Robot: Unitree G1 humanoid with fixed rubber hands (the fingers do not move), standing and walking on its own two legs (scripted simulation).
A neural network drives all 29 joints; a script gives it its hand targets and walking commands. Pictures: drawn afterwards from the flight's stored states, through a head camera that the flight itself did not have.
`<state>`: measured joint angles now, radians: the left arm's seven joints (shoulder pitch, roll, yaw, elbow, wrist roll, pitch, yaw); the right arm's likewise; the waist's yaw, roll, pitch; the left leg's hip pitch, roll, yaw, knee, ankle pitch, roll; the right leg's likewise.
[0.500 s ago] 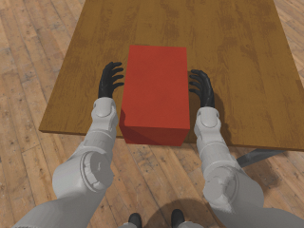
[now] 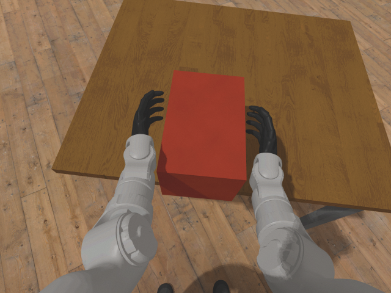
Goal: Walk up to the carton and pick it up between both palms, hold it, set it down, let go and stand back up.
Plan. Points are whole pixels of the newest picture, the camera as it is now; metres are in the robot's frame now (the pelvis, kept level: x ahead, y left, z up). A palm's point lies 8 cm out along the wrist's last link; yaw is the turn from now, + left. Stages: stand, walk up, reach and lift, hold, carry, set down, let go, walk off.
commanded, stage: reach and lift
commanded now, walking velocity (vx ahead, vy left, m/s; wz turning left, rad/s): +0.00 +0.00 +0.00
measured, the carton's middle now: (202, 136) +0.45 +0.00 -0.05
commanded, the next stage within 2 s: none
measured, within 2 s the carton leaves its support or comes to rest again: leaves its support in 1.38 s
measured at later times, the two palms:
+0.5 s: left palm (140, 132) +0.42 +0.13 +0.02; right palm (264, 150) +0.38 -0.13 +0.01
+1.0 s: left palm (140, 134) +0.41 +0.13 +0.02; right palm (264, 151) +0.38 -0.12 +0.01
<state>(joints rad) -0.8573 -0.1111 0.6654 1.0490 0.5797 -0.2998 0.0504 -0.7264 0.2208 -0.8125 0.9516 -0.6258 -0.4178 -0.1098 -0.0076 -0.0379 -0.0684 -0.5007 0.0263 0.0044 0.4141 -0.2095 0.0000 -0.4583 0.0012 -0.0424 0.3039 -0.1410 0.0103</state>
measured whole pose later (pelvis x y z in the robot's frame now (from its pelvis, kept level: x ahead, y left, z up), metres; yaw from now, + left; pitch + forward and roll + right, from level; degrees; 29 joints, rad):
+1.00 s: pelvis +0.00 +0.00 +0.00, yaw +1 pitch +16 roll -2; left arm -0.81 -0.12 0.65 1.02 0.57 -0.27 0.05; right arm -0.69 0.24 -0.80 0.96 -0.63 -0.43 -0.13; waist -0.02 -0.03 -0.07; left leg -0.46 0.02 -0.02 0.36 -0.18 0.00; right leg -0.40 0.00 -0.07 0.24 -0.11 0.01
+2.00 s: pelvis -0.03 -0.01 +0.01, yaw +0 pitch +4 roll -1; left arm -0.75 -0.12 0.50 0.91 0.43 -0.09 0.07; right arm -0.62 0.18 -0.53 0.93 -0.38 -0.30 -0.16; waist -0.01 -0.02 -0.02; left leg -0.24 0.03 0.01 0.31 -0.15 -0.01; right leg -0.20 0.00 -0.05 0.20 -0.08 0.00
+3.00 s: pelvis -0.05 -0.01 +0.01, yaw +2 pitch -10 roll -1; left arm -0.64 -0.16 0.30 0.18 0.51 0.60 -0.01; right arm -0.55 0.11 -0.11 0.56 0.00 0.05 -0.20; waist -0.08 -0.08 0.12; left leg 0.01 0.01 -0.01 0.30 -0.14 0.00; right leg 0.04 -0.01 -0.06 0.24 -0.11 0.01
